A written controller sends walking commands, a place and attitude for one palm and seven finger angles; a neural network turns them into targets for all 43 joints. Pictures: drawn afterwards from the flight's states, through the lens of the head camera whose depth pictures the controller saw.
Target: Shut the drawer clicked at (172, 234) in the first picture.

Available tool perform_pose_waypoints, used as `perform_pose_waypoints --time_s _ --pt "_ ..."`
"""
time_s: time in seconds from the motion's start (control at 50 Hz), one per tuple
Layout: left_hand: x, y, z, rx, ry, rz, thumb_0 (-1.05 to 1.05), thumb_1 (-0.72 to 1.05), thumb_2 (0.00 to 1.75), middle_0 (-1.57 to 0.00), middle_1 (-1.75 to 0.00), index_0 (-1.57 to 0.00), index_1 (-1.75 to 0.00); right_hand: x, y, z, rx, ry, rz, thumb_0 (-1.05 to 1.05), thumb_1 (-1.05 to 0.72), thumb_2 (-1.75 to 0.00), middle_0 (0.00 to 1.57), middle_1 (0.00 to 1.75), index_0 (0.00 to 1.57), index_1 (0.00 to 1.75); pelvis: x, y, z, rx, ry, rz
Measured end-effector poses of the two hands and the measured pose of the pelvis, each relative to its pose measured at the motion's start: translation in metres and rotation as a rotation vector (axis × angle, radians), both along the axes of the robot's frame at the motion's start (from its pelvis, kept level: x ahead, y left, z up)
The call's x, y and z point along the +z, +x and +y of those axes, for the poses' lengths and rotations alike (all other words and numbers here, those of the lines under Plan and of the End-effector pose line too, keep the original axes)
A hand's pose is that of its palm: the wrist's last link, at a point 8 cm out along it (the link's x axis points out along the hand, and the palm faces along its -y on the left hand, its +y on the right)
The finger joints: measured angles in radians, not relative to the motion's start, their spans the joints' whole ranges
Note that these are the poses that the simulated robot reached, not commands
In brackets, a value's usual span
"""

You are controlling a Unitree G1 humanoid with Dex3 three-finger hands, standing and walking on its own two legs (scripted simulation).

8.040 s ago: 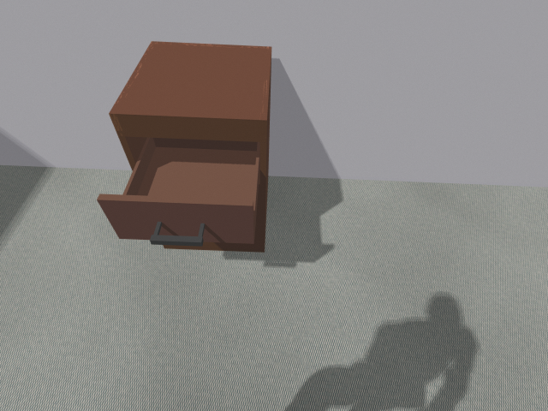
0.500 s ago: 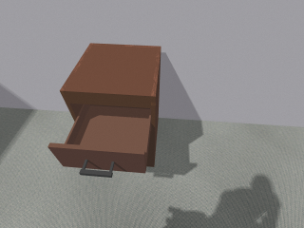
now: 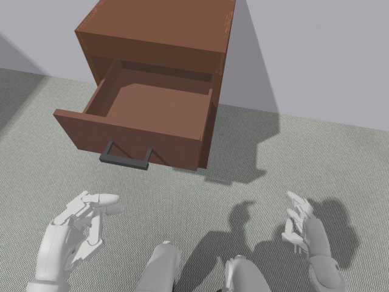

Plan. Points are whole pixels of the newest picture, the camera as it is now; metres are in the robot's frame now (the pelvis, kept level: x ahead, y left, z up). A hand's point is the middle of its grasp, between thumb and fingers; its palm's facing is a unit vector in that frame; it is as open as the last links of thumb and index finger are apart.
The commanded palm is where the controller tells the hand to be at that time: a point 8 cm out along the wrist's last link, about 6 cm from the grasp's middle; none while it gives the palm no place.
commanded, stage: raise the hand and make a fist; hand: left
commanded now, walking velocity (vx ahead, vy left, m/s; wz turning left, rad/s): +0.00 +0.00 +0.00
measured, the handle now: (126, 155) +0.44 +0.25 -0.11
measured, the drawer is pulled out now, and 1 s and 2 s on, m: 0.24 0.24 0.24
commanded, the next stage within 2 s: bring the fist close to the handle in 1.30 s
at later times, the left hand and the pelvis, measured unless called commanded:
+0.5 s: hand (113, 226) +0.23 +0.19 +0.00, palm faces -0.12 -0.99 -0.01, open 3.1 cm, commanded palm +0.21 +0.25 +0.01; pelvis -0.01 +0.02 -0.02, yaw -2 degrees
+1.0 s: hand (110, 211) +0.25 +0.20 +0.00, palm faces -0.06 -1.00 -0.06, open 3.3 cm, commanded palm +0.23 +0.25 +0.00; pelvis +0.00 +0.02 -0.03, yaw -2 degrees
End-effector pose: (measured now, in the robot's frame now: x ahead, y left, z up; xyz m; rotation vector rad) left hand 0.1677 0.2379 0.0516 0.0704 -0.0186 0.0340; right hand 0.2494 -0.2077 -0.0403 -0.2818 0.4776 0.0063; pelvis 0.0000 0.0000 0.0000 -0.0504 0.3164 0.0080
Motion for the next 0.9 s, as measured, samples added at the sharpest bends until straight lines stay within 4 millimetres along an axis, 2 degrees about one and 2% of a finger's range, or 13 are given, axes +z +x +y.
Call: perform_pose_waypoints --time_s 0.06,0.1,0.16,0.22,0.32,0.36,0.4,0.5,0.56,0.68,0.72,0.82,0.9 --pt "0.008 0.022 -0.012 -0.103 -0.006 -0.081 0.02 0.91 0.9 -0.68 -0.83 -0.69 -0.83 -0.028 -0.019 0.015 0.001 0.046 0.065 0.01 -0.9 -0.9 0.2 0.3 0.21 0.3 -0.008 -0.006 0.003 0.0 -0.012 0.02" --pt "-0.002 0.038 -0.022 -0.185 -0.027 -0.042 0.02 0.91 0.9 -0.72 -0.87 -0.73 -0.87 -0.044 -0.037 0.019 -0.027 0.071 0.123 0.01 -0.9 -0.9 0.21 0.3 0.21 0.3 -0.012 -0.01 0.005 -0.008 -0.01 0.033" --pt "-0.027 0.055 -0.031 -0.246 -0.071 0.109 0.01 0.91 0.9 -0.78 -0.94 -0.79 -0.94 -0.058 -0.066 0.016 -0.1 0.089 0.213 0.01 -0.9 -0.9 0.21 0.3 0.21 0.3 -0.012 -0.011 0.007 -0.021 -0.002 0.046" --pt "-0.039 0.057 -0.023 -0.188 -0.093 0.217 0.01 0.9 0.9 -0.84 -1.0 -0.85 -1.0 -0.059 -0.092 0.004 -0.182 0.076 0.285 0.01 -0.9 -0.9 0.21 0.3 0.21 0.3 -0.009 -0.009 0.01 -0.034 0.005 0.049" --pt "-0.017 0.045 0.009 -0.016 -0.041 0.133 0.02 0.9 0.9 -0.94 -1.11 -0.94 -1.11 -0.051 -0.114 -0.017 -0.252 0.014 0.337 0.01 -0.9 -0.9 0.21 0.3 0.21 0.3 -0.001 -0.004 0.013 -0.038 0.003 0.052" --pt "-0.011 0.04 0.017 0.0 -0.01 0.078 0.02 0.91 0.9 -0.98 -1.15 -0.98 -1.15 -0.049 -0.115 -0.023 -0.249 -0.012 0.335 0.01 -0.9 -0.9 0.21 0.3 0.21 0.3 -0.002 -0.004 0.015 -0.032 -0.002 0.057" --pt "-0.015 0.039 0.02 -0.023 0.001 0.058 0.02 0.91 0.9 -1.02 -1.2 -1.02 -1.2 -0.048 -0.111 -0.028 -0.243 -0.036 0.321 0.01 -0.9 -0.9 0.21 0.3 0.21 0.3 -0.005 -0.004 0.017 -0.026 -0.007 0.064" --pt "-0.05 0.045 0.008 -0.154 -0.052 0.131 0.01 0.91 0.9 -1.12 -1.3 -1.12 -1.31 -0.044 -0.092 -0.032 -0.225 -0.077 0.248 0.01 -0.9 -0.9 0.2 0.3 0.21 0.3 -0.015 -0.007 0.022 -0.024 -0.014 0.083" --pt "-0.052 0.051 0.002 -0.18 -0.074 0.125 0.02 0.91 0.9 -1.18 -1.37 -1.19 -1.37 -0.04 -0.079 -0.027 -0.211 -0.08 0.207 0.01 -0.9 -0.9 0.2 0.3 0.21 0.3 -0.018 -0.006 0.024 -0.027 -0.017 0.089" --pt "-0.026 0.056 0.014 -0.081 -0.041 0.017 0.02 0.9 0.9 -1.3 -1.49 -1.3 -1.49 -0.038 -0.056 -0.004 -0.158 -0.028 0.181 0.01 -0.9 -0.9 0.2 0.3 0.21 0.3 -0.016 -0.002 0.026 -0.023 -0.018 0.09" --pt "-0.029 0.056 0.016 -0.071 -0.029 0.037 0.02 0.9 0.9 -1.32 -1.52 -1.33 -1.52 -0.04 -0.05 0.003 -0.132 -0.009 0.184 0.01 -0.9 -0.9 0.2 0.3 0.21 0.3 -0.017 -0.001 0.026 -0.02 -0.018 0.095" --pt "-0.056 0.055 0.011 -0.125 -0.032 0.153 0.01 0.91 0.9 -1.37 -1.57 -1.37 -1.57 -0.049 -0.043 0.013 -0.092 0.006 0.195 0.01 -0.9 -0.9 0.21 0.3 0.21 0.3 -0.022 -0.001 0.025 -0.019 -0.018 0.11" --pt "-0.056 0.058 0.011 -0.131 -0.037 0.129 0.02 0.9 0.9 -1.38 -1.59 -1.39 -1.59 -0.057 -0.045 0.01 -0.097 -0.005 0.216 0.01 -0.9 -0.9 0.21 0.3 0.21 0.3 -0.027 0.0 0.022 -0.022 -0.019 0.12"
